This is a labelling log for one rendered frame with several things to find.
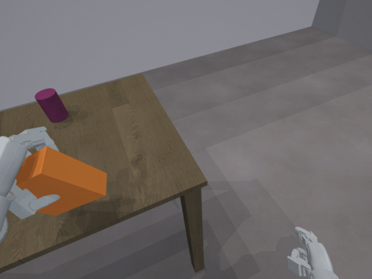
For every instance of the sponge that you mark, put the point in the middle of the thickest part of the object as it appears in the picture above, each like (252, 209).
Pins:
(48, 172)

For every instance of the left robot hand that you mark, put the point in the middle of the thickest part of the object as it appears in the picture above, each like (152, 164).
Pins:
(13, 151)

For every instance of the right robot hand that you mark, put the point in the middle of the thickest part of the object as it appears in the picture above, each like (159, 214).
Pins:
(303, 262)

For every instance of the table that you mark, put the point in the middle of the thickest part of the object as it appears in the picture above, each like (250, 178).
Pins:
(121, 129)

